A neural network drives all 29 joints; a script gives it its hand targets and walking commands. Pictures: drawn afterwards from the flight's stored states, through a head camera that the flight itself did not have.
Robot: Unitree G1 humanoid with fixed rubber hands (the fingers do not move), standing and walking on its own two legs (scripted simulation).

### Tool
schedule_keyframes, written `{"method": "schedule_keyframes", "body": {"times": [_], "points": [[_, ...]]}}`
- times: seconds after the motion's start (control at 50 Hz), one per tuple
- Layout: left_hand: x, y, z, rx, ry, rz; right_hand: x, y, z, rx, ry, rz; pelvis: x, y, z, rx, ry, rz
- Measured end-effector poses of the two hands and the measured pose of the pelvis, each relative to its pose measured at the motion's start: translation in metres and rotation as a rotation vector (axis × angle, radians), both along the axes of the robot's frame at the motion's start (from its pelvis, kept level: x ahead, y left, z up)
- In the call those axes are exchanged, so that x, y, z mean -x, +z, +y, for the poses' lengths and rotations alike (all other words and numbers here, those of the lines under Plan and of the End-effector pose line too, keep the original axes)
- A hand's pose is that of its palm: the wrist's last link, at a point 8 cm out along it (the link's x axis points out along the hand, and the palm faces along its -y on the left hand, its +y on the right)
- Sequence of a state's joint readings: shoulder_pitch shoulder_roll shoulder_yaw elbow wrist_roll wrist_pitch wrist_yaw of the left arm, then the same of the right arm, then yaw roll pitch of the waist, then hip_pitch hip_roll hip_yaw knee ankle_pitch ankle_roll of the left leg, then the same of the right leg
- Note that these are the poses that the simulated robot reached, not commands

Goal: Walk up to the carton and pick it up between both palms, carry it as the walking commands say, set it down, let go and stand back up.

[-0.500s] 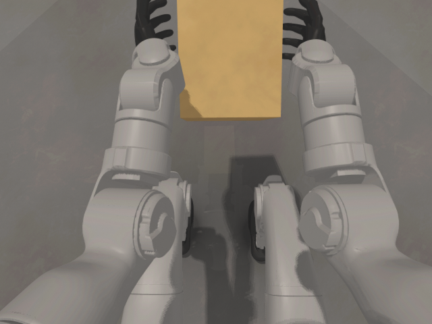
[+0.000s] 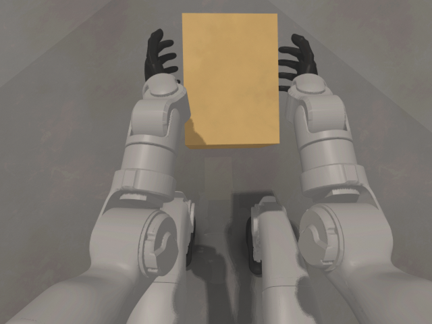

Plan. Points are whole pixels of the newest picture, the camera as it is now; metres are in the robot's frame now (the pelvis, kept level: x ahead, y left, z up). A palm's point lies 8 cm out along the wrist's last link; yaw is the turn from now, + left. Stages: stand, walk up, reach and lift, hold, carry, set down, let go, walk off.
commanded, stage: reach and lift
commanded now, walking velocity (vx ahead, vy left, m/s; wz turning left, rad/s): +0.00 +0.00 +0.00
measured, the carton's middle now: (227, 91) +0.52 +0.01 -0.08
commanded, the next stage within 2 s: none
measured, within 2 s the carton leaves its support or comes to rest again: neither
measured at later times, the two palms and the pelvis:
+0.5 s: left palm (151, 75) +0.45 +0.11 +0.07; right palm (326, 75) +0.46 -0.12 +0.07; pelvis +0.01 +0.00 +0.06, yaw +0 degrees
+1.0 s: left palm (114, 20) +0.42 +0.11 +0.20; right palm (404, 25) +0.43 -0.13 +0.19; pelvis +0.06 +0.00 +0.11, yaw +0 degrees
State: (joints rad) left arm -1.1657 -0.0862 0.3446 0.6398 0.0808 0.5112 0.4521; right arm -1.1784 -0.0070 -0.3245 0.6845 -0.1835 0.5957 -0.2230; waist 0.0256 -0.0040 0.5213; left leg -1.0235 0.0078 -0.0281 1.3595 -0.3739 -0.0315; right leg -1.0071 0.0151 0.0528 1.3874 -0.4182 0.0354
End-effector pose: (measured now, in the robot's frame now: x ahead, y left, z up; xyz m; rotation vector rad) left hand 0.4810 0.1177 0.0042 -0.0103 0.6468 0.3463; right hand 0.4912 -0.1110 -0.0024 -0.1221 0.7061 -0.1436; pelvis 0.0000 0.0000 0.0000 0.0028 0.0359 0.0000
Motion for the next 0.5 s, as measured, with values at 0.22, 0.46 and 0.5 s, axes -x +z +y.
{"method": "schedule_keyframes", "body": {"times": [0.22, 0.46, 0.5], "points": [[0.009, 0.035, -0.004, -0.011, -0.001, -0.007, 0.006, 0.037, -0.004, 0.0, 0.003, -0.012, -0.004, 0.025, -0.002, -0.003, -0.001, -0.05], [0.025, 0.063, -0.005, 0.006, -0.004, 0.014, 0.024, 0.066, -0.006, -0.001, 0.002, 0.005, -0.009, 0.053, -0.002, -0.002, -0.004, -0.094], [0.03, 0.068, -0.005, 0.009, -0.001, 0.019, 0.028, 0.071, -0.006, 0.004, 0.004, 0.008, -0.01, 0.058, -0.001, -0.001, -0.005, -0.102]]}}
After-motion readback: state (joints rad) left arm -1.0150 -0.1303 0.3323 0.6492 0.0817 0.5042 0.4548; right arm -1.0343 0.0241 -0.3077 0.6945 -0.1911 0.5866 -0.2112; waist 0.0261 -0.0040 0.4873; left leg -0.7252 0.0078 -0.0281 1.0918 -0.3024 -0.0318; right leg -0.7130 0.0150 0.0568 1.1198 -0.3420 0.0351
